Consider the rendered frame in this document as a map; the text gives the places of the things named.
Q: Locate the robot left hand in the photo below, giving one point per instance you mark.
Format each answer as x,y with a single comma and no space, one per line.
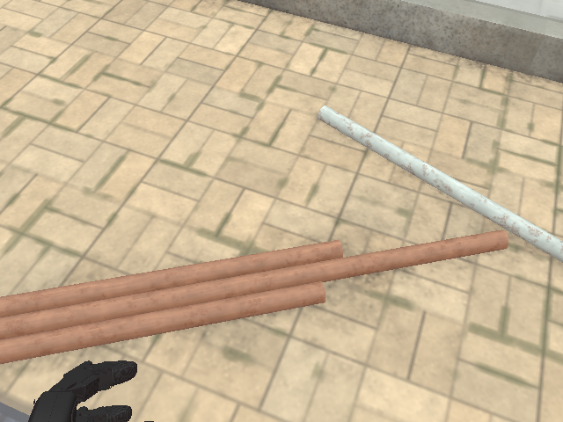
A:
59,404

